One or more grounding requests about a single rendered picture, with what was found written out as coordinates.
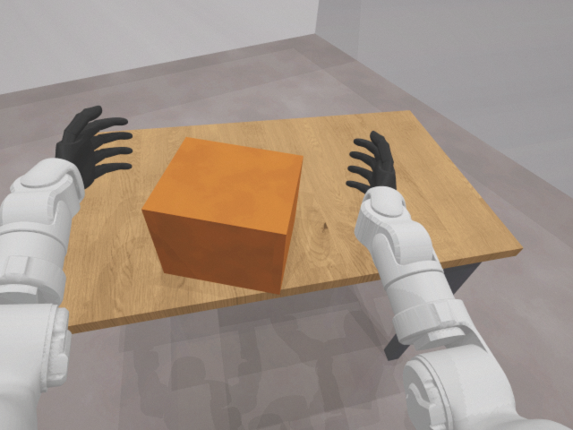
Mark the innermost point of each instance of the robot right hand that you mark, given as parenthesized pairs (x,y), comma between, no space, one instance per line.
(383,172)

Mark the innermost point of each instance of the robot right upper arm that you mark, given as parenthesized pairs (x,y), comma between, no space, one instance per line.
(463,388)

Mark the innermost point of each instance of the carton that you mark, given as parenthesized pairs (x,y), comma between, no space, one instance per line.
(225,213)

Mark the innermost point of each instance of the robot right forearm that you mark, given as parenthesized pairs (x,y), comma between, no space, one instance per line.
(426,313)

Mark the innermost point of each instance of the robot left hand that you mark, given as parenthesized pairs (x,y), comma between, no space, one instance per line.
(79,143)

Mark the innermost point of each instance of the robot left upper arm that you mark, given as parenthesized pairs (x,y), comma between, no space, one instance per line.
(35,346)

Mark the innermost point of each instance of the robot left forearm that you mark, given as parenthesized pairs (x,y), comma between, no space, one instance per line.
(35,225)

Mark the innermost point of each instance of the table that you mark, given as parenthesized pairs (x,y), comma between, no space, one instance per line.
(114,276)

